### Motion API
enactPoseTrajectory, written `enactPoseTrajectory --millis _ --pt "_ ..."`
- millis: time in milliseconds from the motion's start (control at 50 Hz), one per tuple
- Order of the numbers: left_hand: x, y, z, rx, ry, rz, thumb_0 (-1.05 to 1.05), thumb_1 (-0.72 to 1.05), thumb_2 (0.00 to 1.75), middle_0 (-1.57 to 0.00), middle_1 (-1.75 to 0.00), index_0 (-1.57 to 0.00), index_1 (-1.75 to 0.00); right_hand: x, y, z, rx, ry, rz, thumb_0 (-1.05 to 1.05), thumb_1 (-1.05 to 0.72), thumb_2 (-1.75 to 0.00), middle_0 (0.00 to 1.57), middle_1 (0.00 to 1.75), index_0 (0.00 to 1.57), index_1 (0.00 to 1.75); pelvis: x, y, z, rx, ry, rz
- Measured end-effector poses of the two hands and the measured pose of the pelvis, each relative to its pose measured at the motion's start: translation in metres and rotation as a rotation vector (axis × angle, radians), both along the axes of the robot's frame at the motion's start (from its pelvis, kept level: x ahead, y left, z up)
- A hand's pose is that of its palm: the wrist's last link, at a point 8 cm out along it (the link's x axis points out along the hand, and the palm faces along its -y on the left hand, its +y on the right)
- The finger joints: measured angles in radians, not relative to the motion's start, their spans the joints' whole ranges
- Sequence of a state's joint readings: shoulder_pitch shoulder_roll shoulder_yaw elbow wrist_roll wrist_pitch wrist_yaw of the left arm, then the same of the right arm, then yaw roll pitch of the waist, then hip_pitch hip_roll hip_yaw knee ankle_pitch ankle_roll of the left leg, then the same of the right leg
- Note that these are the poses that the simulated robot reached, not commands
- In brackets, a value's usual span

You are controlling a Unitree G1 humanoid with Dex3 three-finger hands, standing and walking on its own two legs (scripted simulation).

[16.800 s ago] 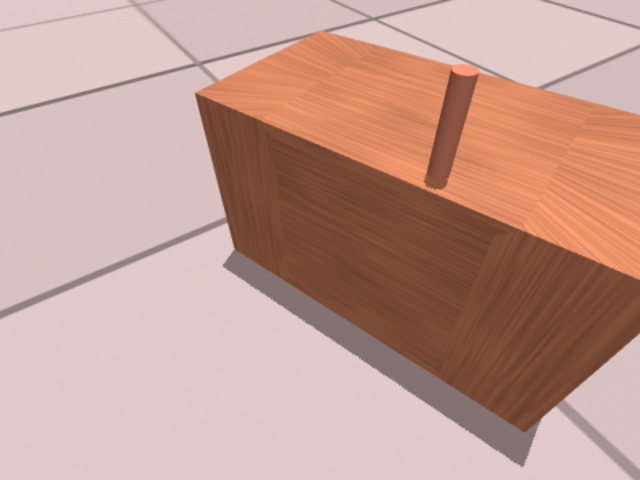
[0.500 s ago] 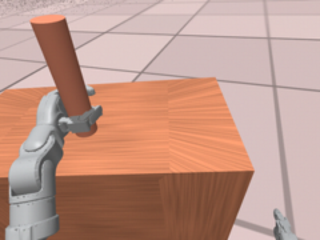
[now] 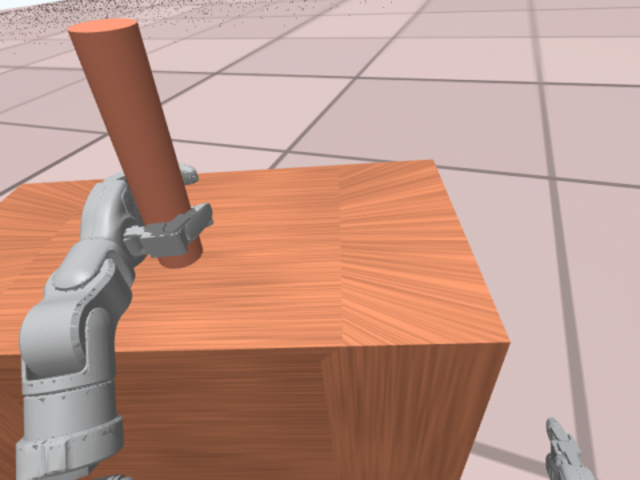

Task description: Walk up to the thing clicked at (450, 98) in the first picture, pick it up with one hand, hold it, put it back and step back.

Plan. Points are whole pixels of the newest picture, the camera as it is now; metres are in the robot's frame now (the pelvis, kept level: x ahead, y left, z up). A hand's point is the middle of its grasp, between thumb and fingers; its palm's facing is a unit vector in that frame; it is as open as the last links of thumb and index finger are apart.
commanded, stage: hold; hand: left
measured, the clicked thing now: (149, 162) +0.34 +0.17 +0.31
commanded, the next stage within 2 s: crouch in 1.78 s
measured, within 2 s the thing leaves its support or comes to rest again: neither
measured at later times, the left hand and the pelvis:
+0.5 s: hand (167, 224) +0.33 +0.17 +0.25, palm faces +0.08 -1.00 +0.01, open 7.0 cm; pelvis +0.00 +0.00 +0.00, yaw +0 degrees
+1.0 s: hand (172, 223) +0.33 +0.17 +0.25, palm faces +0.07 -1.00 +0.00, open 7.0 cm; pelvis +0.00 +0.00 +0.00, yaw +0 degrees
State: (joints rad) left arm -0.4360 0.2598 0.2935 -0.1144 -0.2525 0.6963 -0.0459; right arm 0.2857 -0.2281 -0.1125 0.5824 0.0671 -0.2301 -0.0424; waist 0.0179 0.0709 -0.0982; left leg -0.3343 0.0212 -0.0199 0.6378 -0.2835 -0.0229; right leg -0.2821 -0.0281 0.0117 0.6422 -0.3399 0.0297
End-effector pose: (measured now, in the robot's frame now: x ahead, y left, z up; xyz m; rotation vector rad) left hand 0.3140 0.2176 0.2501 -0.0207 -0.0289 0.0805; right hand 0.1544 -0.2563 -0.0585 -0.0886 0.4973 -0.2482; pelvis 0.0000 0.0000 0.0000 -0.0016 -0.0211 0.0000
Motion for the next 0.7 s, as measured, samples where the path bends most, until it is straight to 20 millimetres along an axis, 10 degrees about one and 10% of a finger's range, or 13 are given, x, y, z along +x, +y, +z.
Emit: enactPoseTrajectory --millis 700 --pt "-0.008 0.003 -0.016 -0.003 0.023 0.003 -0.02 -0.03 1.09 -0.95 -1.08 -0.9 -1.09 -0.003 0.005 0.001 -0.008 -0.017 0.001 -0.01 0.54 -0.05 0.05 0.06 0.06 0.05 -0.003 0.002 0.001 -0.002 -0.004 -0.004"
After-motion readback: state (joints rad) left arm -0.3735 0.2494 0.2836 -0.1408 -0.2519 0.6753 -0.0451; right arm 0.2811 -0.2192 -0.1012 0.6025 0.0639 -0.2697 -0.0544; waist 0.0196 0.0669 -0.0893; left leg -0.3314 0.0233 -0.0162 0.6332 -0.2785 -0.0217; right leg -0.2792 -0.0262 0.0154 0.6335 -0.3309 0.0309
